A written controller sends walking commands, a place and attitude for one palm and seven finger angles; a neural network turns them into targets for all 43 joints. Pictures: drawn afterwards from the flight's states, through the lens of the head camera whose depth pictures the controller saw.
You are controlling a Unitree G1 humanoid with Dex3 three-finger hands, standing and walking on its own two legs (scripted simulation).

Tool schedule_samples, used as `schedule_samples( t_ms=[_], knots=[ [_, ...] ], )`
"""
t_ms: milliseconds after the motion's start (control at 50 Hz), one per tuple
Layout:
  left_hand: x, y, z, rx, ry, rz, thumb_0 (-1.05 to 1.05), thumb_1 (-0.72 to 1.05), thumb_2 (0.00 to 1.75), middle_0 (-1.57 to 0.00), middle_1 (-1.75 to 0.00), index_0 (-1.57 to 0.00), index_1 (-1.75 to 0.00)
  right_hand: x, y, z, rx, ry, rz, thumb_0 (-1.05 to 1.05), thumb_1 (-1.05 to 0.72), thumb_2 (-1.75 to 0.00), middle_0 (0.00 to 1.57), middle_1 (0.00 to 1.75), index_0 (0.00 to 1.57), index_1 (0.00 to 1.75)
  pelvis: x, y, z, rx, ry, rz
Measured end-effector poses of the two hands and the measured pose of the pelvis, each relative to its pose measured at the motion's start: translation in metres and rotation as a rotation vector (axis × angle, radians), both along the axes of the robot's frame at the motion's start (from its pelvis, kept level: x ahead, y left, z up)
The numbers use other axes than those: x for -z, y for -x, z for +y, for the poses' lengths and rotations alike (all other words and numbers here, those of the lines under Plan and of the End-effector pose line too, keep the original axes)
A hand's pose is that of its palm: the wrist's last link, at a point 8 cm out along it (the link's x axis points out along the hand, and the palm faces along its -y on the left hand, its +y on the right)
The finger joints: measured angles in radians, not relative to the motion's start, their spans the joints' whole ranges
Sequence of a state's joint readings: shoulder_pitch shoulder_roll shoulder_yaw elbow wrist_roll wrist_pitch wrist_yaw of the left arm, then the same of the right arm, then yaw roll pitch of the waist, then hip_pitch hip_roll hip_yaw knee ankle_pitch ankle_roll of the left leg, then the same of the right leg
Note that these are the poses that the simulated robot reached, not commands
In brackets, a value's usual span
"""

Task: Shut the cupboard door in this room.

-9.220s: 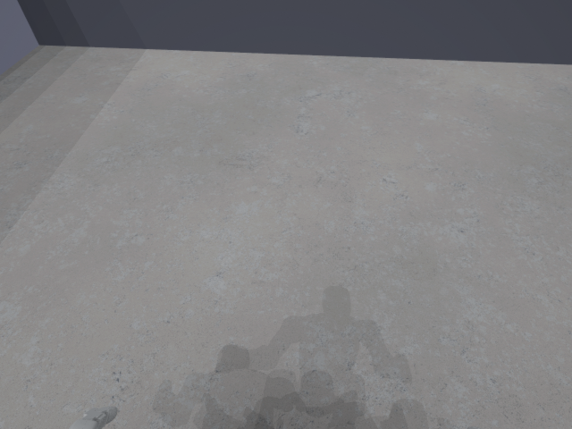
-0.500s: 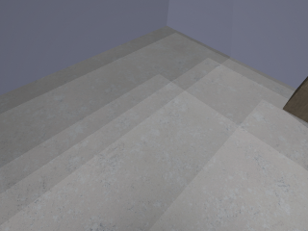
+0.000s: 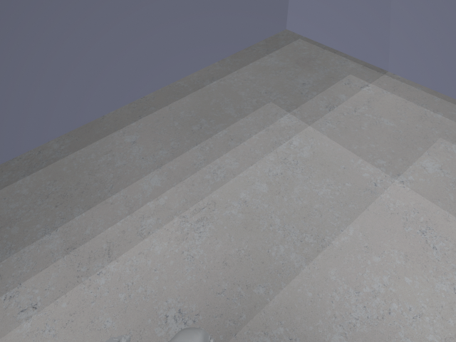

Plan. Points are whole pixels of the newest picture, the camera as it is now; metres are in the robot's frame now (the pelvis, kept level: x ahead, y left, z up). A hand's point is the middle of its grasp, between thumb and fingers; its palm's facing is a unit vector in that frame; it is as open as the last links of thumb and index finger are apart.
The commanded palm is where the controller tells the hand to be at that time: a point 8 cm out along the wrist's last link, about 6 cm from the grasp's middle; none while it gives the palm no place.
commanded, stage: turn or walk to find it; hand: left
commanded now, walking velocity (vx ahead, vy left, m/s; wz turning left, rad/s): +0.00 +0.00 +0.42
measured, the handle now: out of the picture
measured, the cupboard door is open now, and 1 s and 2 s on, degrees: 90 90 90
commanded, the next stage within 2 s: none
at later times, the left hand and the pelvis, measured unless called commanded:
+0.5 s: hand out of the picture -0.02 +0.27 -0.17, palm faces +0.26 -0.94 -0.23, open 7.4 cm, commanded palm none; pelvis -0.02 +0.05 +0.00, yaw +12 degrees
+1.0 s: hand out of the picture -0.05 +0.18 -0.15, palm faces +0.44 -0.86 -0.26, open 7.4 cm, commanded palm none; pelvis -0.03 -0.02 +0.00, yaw +25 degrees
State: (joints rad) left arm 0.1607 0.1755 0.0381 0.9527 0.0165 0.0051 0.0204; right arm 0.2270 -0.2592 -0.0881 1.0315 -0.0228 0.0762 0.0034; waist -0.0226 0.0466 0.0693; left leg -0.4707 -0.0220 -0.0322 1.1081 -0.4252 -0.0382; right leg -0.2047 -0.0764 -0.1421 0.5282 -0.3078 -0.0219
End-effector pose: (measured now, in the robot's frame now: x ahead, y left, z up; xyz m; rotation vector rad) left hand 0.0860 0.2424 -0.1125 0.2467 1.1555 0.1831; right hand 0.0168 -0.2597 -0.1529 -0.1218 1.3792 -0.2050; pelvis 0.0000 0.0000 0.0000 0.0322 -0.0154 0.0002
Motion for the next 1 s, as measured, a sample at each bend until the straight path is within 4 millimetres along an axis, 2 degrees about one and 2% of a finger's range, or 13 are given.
schedule_samples(
  t_ms=[80, 140, 220, 300, 340, 420, 540, 640, 760, 880, 1000],
  knots=[
    [0.004, 0.023, 0.000, -0.038, 0.013, 0.033, 0.00, 0.90, 0.90, -0.20, -0.30, -0.20, -0.30, -0.004, -0.004, -0.001, -0.038, 0.002, 0.009, 0.01, -0.91, -0.90, 0.20, 0.30, 0.20, 0.30, -0.001, 0.003, 0.000, -0.041, -0.001, -0.002],
    [0.010, 0.042, 0.004, -0.074, 0.031, 0.058, 0.00, 0.90, 0.90, -0.20, -0.30, -0.20, -0.30, -0.007, -0.014, 0.005, -0.080, 0.009, 0.008, 0.01, -0.91, -0.90, 0.20, 0.30, 0.20, 0.30, -0.001, 0.005, 0.004, -0.070, 0.002, -0.001],
    [0.024, 0.071, 0.018, -0.136, 0.059, 0.092, 0.00, 0.90, 0.90, -0.20, -0.30, -0.20, -0.30, -0.011, -0.040, 0.023, -0.156, 0.026, -0.026, 0.01, -0.91, -0.90, 0.20, 0.30, 0.20, 0.30, 0.004, 0.009, 0.016, -0.108, 0.013, 0.002],
    [0.047, 0.102, 0.042, -0.214, 0.086, 0.132, 0.00, 0.90, 0.90, -0.20, -0.30, -0.20, -0.30, -0.013, -0.072, 0.049, -0.237, 0.056, -0.107, 0.01, -0.91, -0.90, 0.20, 0.30, 0.20, 0.30, 0.016, 0.013, 0.034, -0.153, 0.032, 0.003],
    [0.050, 0.115, 0.052, -0.243, 0.086, 0.162, 0.00, 0.90, 0.90, -0.20, -0.30, -0.20, -0.30, -0.019, -0.083, 0.062, -0.267, 0.058, -0.144, 0.01, -0.91, -0.90, 0.20, 0.30, 0.20, 0.30, 0.015, 0.016, 0.039, -0.156, 0.029, -0.001],
    [0.040, 0.125, 0.063, -0.278, 0.085, 0.177, 0.01, 0.91, 0.90, -0.20, -0.30, -0.20, -0.30, -0.032, -0.093, 0.079, -0.306, 0.059, -0.183, 0.01, -0.91, -0.90, 0.20, 0.30, 0.20, 0.30, 0.004, 0.019, 0.046, -0.181, 0.051, 0.002],
    [0.023, 0.120, 0.070, -0.301, 0.065, 0.111, 0.01, 0.91, 0.90, -0.19, -0.30, -0.20, -0.30, -0.034, -0.097, 0.090, -0.343, 0.028, -0.189, 0.01, -0.91, -0.90, 0.20, 0.30, 0.20, 0.30, -0.004, 0.022, 0.046, -0.222, 0.051, 0.010],
    [0.015, 0.107, 0.061, -0.305, 0.041, 0.057, 0.01, 0.91, 0.90, -0.19, -0.30, -0.20, -0.30, -0.024, -0.090, 0.081, -0.348, 0.001, -0.168, 0.01, -0.91, -0.90, 0.20, 0.30, 0.20, 0.30, -0.002, 0.024, 0.035, -0.259, 0.040, 0.011],
    [0.008, 0.096, 0.032, -0.316, 0.002, -0.024, 0.00, 0.91, 0.90, -0.19, -0.30, -0.20, -0.30, 0.002, -0.082, 0.051, -0.353, -0.035, -0.119, 0.01, -0.91, -0.90, 0.20, 0.30, 0.20, 0.30, 0.009, 0.026, 0.008, -0.312, 0.018, 0.010],
    [-0.004, 0.124, 0.000, -0.383, 0.001, -0.026, 0.00, 0.90, 0.90, -0.20, -0.30, -0.20, -0.30, 0.001, -0.083, 0.029, -0.397, -0.039, -0.065, 0.01, -0.91, -0.90, 0.20, 0.30, 0.20, 0.30, 0.001, 0.028, -0.009, -0.383, -0.008, -0.006],
    [0.000, 0.160, -0.021, -0.463, 0.029, 0.019, 0.00, 0.90, 0.90, -0.20, -0.30, -0.20, -0.30, -0.004, -0.087, 0.022, -0.456, -0.022, -0.038, 0.01, -0.91, -0.90, 0.20, 0.30, 0.20, 0.30, -0.003, 0.032, -0.016, -0.445, -0.009, -0.009]
  ],
)
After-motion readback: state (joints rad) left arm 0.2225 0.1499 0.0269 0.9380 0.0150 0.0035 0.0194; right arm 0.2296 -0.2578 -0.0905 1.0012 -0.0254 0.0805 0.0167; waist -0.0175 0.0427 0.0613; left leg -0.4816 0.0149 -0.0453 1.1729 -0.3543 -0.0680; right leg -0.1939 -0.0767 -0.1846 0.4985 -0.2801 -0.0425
